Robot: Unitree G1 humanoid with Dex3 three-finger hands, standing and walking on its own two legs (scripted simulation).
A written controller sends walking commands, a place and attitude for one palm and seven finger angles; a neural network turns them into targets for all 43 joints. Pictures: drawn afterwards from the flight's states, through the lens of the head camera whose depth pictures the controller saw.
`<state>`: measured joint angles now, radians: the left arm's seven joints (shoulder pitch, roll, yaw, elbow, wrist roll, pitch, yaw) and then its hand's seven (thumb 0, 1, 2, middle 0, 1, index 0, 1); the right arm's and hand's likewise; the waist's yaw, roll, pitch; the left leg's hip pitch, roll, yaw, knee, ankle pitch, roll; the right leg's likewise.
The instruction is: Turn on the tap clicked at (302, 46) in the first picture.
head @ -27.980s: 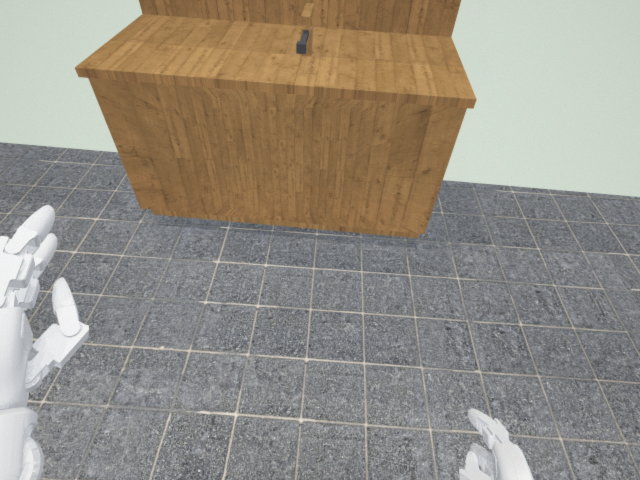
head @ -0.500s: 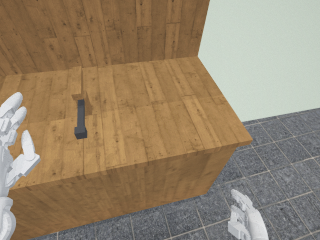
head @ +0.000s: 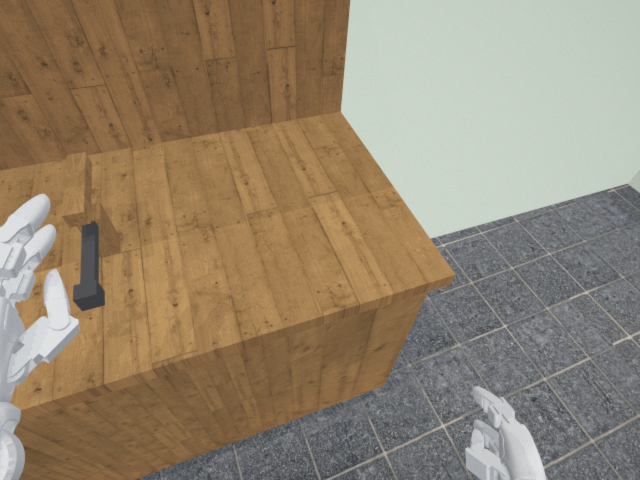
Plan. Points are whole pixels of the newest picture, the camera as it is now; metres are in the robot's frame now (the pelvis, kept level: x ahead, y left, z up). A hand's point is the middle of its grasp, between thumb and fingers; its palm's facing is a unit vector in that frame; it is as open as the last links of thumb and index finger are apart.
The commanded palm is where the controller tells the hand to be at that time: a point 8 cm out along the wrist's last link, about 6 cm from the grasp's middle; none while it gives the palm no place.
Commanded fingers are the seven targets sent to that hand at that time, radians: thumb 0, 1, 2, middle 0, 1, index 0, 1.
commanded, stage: come to a stop and stand still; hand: left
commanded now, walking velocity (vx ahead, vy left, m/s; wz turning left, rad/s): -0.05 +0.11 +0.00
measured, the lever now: (89, 295) +0.33 +0.33 +0.02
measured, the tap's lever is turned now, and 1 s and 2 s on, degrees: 0 0 0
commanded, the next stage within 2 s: look again from close up in 1.16 s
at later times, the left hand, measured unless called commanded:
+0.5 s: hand (30, 345) +0.20 +0.27 +0.15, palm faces +0.39 -0.85 -0.35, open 7.4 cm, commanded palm +0.15 +0.31 +0.18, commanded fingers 0.00 0.90 0.90 -0.20 -0.30 -0.20 -0.30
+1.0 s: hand out of the picture +0.20 +0.32 +0.15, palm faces +0.37 -0.86 -0.36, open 7.4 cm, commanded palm +0.15 +0.35 +0.18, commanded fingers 0.00 0.90 0.90 -0.20 -0.30 -0.20 -0.30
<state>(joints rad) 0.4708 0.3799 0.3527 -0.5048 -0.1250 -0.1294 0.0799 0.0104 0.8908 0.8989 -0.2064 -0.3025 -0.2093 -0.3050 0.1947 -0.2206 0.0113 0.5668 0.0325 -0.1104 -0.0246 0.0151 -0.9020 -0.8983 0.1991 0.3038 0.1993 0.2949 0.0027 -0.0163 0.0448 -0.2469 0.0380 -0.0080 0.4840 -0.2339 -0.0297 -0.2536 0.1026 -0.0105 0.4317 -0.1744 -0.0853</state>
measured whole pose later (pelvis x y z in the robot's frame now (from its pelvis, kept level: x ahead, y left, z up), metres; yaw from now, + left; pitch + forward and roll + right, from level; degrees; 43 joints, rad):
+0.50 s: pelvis +0.00 +0.02 +0.01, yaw +2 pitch -2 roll -1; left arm 0.47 0.34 0.31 -0.45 -0.10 -0.10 0.10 0.01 0.89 0.90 -0.21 -0.30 -0.21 -0.30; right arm 0.16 -0.24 0.03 0.58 0.03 -0.09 -0.04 0.01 -0.90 -0.90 0.20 0.30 0.20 0.29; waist 0.03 0.03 0.04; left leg -0.20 0.00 -0.03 0.42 -0.20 0.00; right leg -0.18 0.07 -0.03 0.34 -0.14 -0.05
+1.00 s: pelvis -0.01 +0.07 +0.01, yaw +1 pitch -2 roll -1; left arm 0.45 0.35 0.32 -0.46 -0.06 -0.15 0.10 0.01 0.89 0.90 -0.21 -0.30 -0.21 -0.30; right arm 0.20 -0.21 0.05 0.58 0.02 -0.11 -0.03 0.01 -0.90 -0.90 0.20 0.30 0.20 0.30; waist 0.03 -0.02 0.07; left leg -0.18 -0.07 0.01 0.39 -0.17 0.07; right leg -0.19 0.00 0.01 0.36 -0.14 0.02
